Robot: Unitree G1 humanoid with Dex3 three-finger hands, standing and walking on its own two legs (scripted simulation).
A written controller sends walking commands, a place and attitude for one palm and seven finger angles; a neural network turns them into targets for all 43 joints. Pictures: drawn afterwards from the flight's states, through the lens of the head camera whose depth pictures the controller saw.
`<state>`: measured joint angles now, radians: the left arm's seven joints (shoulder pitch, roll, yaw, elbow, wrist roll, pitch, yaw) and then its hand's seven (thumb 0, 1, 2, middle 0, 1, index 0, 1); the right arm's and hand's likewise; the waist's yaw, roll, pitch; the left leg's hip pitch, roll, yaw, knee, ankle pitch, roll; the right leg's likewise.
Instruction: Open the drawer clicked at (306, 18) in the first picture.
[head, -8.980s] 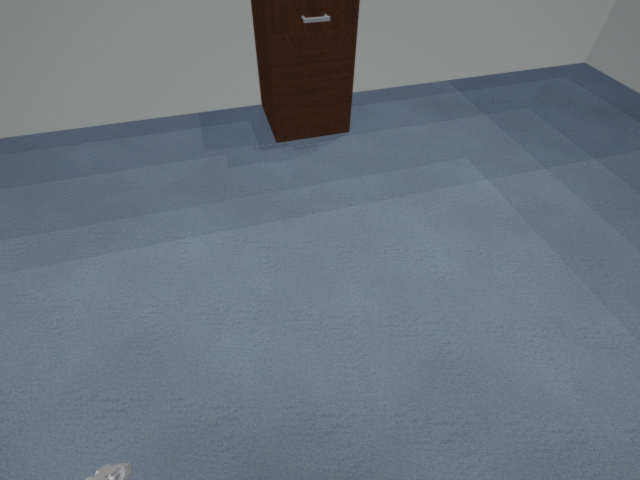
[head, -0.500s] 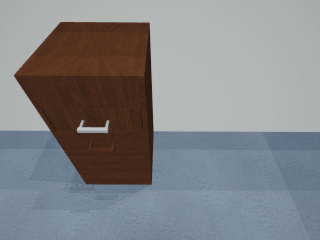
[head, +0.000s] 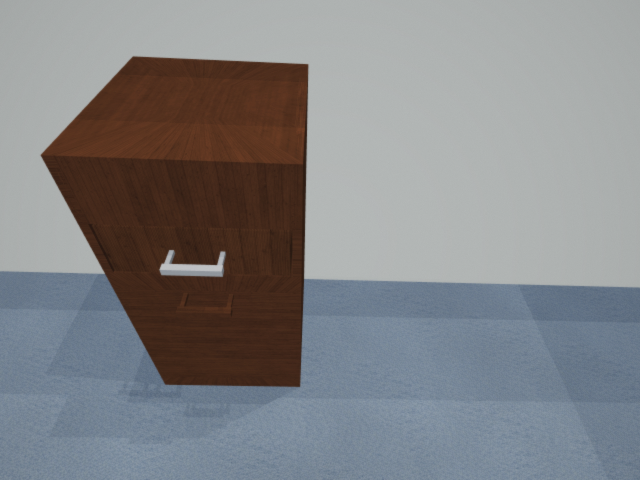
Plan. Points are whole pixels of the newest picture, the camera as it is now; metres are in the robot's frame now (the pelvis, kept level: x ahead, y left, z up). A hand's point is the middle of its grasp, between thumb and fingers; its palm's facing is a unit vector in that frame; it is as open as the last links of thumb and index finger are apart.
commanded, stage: look again from close up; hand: left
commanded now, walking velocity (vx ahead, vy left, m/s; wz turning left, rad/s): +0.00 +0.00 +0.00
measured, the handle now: (194, 263) +0.54 +0.29 -0.13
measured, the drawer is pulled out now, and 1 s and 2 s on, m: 0.00 0.00 0.00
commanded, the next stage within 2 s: shuffle to correct the standing spot in 0.26 s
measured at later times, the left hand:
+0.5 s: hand out of the picture +0.00 +0.24 -0.16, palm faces +0.00 -0.96 -0.27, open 7.4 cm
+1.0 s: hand out of the picture +0.06 +0.22 -0.18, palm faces +0.05 -0.98 -0.17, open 7.3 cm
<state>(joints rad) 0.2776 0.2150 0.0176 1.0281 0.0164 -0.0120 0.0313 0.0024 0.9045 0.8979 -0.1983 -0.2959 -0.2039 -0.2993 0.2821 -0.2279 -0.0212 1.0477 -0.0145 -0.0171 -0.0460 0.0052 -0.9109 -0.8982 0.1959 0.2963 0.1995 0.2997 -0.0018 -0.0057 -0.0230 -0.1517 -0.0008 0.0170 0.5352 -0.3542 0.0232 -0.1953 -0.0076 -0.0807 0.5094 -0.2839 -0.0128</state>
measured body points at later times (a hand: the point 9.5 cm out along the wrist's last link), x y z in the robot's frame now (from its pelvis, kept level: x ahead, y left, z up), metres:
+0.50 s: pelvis -0.02 +0.02 +0.01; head -0.03 +0.03 +0.46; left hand +0.00 +0.29 -0.14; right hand +0.02 -0.24 -0.14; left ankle -0.04 +0.10 -0.73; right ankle -0.01 -0.11 -0.73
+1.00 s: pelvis +0.06 +0.05 +0.00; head +0.09 +0.07 +0.45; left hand +0.06 +0.27 -0.16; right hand +0.01 -0.15 -0.15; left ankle -0.03 +0.10 -0.73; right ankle +0.09 -0.08 -0.71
